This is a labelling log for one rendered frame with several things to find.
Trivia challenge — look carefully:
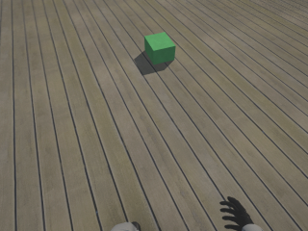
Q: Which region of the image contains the right robot hand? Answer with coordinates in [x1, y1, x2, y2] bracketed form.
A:
[219, 196, 254, 231]

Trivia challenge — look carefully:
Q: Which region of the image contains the left robot foot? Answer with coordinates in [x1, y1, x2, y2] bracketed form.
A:
[131, 221, 141, 231]

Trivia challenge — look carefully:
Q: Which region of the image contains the carton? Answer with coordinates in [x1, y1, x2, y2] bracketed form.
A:
[144, 32, 176, 64]

